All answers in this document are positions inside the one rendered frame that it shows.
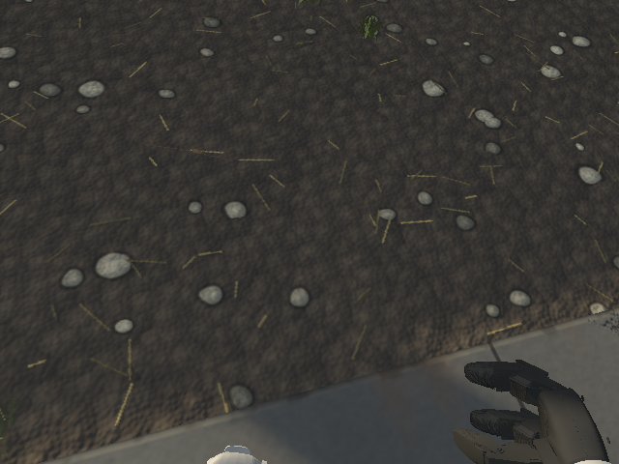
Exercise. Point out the robot right hand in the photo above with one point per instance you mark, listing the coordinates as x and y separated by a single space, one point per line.
563 432

